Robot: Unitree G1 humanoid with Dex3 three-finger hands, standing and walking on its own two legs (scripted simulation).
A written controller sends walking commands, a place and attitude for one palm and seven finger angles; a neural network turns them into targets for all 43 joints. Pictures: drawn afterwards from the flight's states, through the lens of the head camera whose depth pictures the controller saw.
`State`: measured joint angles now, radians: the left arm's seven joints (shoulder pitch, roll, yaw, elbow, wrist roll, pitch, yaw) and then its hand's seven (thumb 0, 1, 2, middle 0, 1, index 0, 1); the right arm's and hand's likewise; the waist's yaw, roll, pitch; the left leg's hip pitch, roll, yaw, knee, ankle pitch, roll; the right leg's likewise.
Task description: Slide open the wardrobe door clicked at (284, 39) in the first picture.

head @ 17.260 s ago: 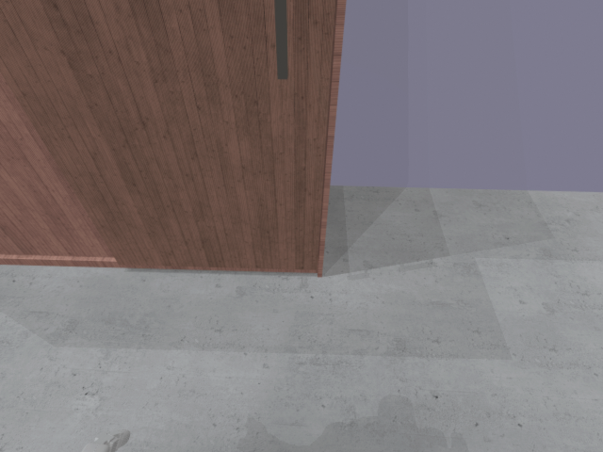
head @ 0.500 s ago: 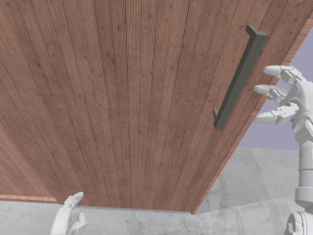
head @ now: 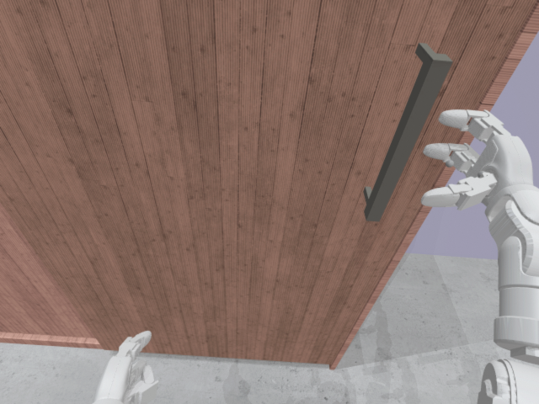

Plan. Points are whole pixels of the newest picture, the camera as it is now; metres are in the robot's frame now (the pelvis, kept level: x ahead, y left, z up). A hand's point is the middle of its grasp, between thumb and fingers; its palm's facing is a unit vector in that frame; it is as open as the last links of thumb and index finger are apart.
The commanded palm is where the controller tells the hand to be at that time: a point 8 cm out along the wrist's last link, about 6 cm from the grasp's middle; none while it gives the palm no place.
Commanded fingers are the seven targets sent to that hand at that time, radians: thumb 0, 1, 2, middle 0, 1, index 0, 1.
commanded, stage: move the hooked fingers beside the handle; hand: right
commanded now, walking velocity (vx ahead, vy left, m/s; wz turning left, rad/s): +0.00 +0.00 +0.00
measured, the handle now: (394, 143) +0.42 -0.14 +0.23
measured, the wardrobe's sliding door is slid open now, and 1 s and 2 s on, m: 0.00 0.00 0.00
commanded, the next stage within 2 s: feel for the door with the fingertips in 0.30 s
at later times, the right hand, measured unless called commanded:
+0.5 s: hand (456, 168) +0.37 -0.20 +0.23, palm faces +0.04 +1.00 -0.05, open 14.0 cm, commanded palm +0.34 -0.24 +0.24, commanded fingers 0.00 0.50 -0.30 0.30 1.20 0.30 1.20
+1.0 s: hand (426, 158) +0.38 -0.17 +0.24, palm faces +0.02 +1.00 -0.04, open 14.0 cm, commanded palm +0.36 -0.22 +0.24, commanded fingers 0.00 0.50 -0.30 0.30 1.20 0.30 1.20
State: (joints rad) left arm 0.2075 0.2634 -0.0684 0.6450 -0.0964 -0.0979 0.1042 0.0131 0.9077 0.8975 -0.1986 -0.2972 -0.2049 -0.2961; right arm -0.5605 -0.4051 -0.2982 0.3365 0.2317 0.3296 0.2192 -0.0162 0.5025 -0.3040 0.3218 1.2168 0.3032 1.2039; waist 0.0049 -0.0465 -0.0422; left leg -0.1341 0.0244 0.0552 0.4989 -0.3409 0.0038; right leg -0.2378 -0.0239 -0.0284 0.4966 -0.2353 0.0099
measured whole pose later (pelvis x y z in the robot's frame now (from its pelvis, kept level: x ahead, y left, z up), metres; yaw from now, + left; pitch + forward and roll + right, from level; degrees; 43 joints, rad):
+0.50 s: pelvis +0.00 +0.01 +0.00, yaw +0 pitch -2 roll +0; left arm 0.21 0.28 -0.06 0.64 -0.10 -0.09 0.10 0.01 0.91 0.90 -0.20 -0.30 -0.20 -0.30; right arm -0.52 -0.41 -0.31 0.29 0.24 0.33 0.23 -0.02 0.50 -0.30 0.30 1.20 0.30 1.20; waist 0.00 -0.05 -0.05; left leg -0.12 0.02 0.06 0.50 -0.34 0.01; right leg -0.23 -0.03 -0.02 0.49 -0.23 0.02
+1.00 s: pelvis +0.00 +0.01 +0.00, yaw +0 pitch -2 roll -1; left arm 0.19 0.26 -0.06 0.64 -0.09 -0.06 0.09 0.01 0.91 0.90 -0.20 -0.30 -0.20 -0.30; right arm -0.55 -0.35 -0.25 0.24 0.23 0.38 0.14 -0.02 0.50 -0.30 0.33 1.22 0.30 1.20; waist 0.00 -0.05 -0.05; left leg -0.12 0.02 0.06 0.50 -0.35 0.01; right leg -0.22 -0.03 -0.03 0.49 -0.24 0.02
